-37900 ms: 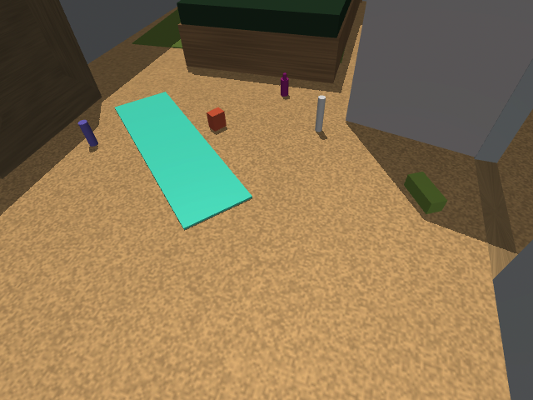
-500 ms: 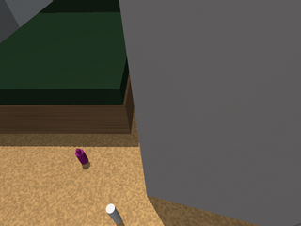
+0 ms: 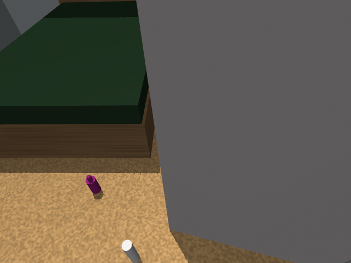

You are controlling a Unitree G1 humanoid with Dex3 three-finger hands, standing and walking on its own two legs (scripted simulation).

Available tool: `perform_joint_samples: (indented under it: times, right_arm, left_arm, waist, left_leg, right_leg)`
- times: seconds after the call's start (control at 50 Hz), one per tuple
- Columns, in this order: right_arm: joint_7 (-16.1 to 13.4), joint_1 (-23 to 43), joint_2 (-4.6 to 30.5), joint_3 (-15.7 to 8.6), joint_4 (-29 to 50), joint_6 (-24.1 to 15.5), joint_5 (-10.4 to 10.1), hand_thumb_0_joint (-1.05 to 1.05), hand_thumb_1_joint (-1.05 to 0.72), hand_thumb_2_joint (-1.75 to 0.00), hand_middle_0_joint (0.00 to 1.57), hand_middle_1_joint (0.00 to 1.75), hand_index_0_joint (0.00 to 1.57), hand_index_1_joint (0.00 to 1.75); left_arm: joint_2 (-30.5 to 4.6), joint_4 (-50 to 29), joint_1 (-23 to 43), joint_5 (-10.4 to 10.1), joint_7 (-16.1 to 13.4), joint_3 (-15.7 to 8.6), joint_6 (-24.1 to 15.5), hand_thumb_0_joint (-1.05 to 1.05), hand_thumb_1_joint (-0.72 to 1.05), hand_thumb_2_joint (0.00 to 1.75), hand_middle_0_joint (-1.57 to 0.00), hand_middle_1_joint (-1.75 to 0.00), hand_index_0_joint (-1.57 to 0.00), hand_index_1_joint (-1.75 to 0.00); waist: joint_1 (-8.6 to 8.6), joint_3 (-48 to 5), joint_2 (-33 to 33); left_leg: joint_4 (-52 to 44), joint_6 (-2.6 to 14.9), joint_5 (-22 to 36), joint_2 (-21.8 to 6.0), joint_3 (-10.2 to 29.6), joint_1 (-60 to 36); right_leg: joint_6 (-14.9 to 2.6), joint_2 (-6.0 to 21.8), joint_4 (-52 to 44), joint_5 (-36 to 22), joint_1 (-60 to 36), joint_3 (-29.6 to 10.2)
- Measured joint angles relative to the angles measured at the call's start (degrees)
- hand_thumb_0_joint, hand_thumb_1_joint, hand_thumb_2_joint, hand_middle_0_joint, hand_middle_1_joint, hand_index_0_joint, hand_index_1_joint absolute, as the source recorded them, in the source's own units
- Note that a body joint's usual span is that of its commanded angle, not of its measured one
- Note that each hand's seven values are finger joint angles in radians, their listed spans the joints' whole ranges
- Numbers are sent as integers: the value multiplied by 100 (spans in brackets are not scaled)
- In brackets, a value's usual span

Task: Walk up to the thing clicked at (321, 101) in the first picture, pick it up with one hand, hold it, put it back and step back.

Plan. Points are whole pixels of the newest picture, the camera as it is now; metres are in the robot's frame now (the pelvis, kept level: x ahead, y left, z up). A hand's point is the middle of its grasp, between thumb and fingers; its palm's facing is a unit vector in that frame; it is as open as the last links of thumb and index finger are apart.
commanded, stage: stand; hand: left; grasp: from the side
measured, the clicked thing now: (131, 252) +0.33 +0.26 -0.67
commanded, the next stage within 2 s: step back in 0.08 s
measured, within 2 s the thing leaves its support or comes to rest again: neither
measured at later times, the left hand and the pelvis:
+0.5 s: hand out of the picture +0.08 +0.31 -0.18, palm faces -0.02 -0.93 -0.36, open 7.4 cm; pelvis -0.07 +0.05 -0.02, yaw +1 degrees
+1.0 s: hand out of the picture -0.05 +0.30 -0.15, palm faces -0.04 -0.91 -0.41, open 7.4 cm; pelvis -0.17 +0.04 -0.02, yaw -3 degrees
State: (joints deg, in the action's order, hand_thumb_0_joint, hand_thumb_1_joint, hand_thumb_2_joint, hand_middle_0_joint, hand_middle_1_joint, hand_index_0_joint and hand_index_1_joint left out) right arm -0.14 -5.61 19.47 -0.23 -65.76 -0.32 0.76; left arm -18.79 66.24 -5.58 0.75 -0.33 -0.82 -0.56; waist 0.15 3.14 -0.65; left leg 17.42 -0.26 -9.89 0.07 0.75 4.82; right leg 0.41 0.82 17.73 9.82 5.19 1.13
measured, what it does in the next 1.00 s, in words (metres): walks backwards: left foot, then right foot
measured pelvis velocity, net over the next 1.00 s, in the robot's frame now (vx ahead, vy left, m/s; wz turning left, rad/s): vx -0.17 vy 0.04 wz -0.06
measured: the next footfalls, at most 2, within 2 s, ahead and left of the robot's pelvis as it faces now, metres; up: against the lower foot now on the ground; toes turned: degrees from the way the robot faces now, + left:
left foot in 0.38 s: -0.03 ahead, +0.14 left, +0.00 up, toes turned -1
right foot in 0.80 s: -0.11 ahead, -0.07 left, +0.00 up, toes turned +1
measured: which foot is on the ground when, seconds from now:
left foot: down 0.00-0.22, up 0.24-0.36, down 0.38-0.84, up 0.86-1.00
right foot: down 0.00-0.38, up 0.40-0.78, down 0.80-1.00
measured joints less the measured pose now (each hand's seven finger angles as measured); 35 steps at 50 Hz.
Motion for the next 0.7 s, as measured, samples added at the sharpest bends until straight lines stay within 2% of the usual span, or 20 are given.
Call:
perform_joint_samples:
  times: [0.1,0.22,0.3,0.32,0.34,0.38,0.4,0.44,0.48,0.54,0.6,0.7]
  right_arm:
    - [28,-35,11,-13,15,27,-15,0,-91,-90,20,30,21,30]
    - [77,169,212,-156,413,175,-125,0,-91,-90,20,30,21,30]
    - [115,148,356,-265,694,306,-94,0,-91,-90,20,30,21,30]
    - [131,95,373,-286,763,316,-98,0,-91,-90,20,30,20,30]
    - [140,29,385,-302,818,309,-106,0,-91,-90,20,30,20,30]
    - [141,-141,440,-325,899,272,-86,0,-91,-90,20,30,20,30]
    - [119,-184,435,-355,903,256,-45,0,-91,-90,20,30,20,30]
    - [86,-207,315,-355,905,250,41,0,-91,-90,20,30,20,30]
    - [77,-266,213,-310,974,258,84,0,-91,-90,20,30,20,30]
    - [13,-337,112,-271,1089,263,120,0,-91,-90,20,30,21,30]
    - [-56,-301,73,-266,1231,244,93,1,-91,-90,20,30,21,30]
    - [-96,-199,38,-258,1517,178,48,1,-90,-90,20,30,21,30]
  left_arm:
    - [-11,-38,-28,-23,21,-34,16,0,90,90,-20,-30,-20,-30]
    - [-125,-479,114,-91,-6,-223,104,0,90,90,-21,-30,-20,-30]
    - [-219,-802,219,20,-25,-282,210,0,90,90,-21,-30,-20,-30]
    - [-252,-875,243,40,-32,-289,237,0,90,90,-21,-30,-20,-30]
    - [-289,-940,277,52,-38,-290,263,0,90,90,-21,-30,-20,-30]
    - [-342,-1090,348,37,-41,-276,320,0,90,90,-21,-30,-20,-30]
    - [-374,-1165,420,8,-47,-274,346,1,90,90,-20,-30,-20,-30]
    - [-450,-1296,568,-27,-96,-306,398,1,90,90,-20,-30,-20,-30]
    - [-454,-1388,575,-27,-153,-310,417,0,90,90,-20,-30,-20,-30]
    - [-403,-1433,521,-63,-157,-271,451,0,90,90,-20,-30,-20,-30]
    - [-343,-1520,349,-41,-122,-254,430,0,90,90,-20,-30,-20,-30]
    - [-296,-1557,91,-3,-87,-289,413,0,90,90,-20,-30,-20,-30]
  waist:
    - [-12,26,-4]
    - [-88,497,-92]
    - [-61,692,39]
    - [-81,694,93]
    - [-109,683,142]
    - [-170,621,149]
    - [-180,642,188]
    - [-133,828,360]
    - [-173,888,371]
    - [-231,852,333]
    - [-183,860,294]
    - [-149,914,211]
  left_leg:
    - [69,0,-7,-4,12,85]
    - [1113,77,-280,-31,88,832]
    - [2513,203,-1343,243,127,1334]
    - [2671,234,-1452,279,118,1360]
    - [2642,249,-1399,276,99,1319]
    - [2054,228,-831,175,111,1076]
    - [1947,225,-1109,208,119,1038]
    - [2027,285,-1147,286,36,1059]
    - [1967,317,-1021,242,45,1078]
    - [1691,347,-774,203,53,1103]
    - [1563,380,-643,180,-82,1131]
    - [1736,414,-618,150,-272,1278]
  right_leg:
    - [-11,-5,57,5,76,11]
    - [-50,-44,669,135,600,77]
    - [-7,123,1104,214,995,-36]
    - [21,181,1200,233,1096,-52]
    - [60,233,1307,260,1200,-57]
    - [135,273,1619,368,1457,-25]
    - [64,281,1872,444,1622,-99]
    - [-86,33,2688,1355,1885,-617]
    - [-147,-368,3519,2000,2086,-898]
    - [-176,-724,4402,1997,2253,-1050]
    - [-93,-760,4671,1828,2167,-1020]
    - [48,-538,3846,1890,1626,-864]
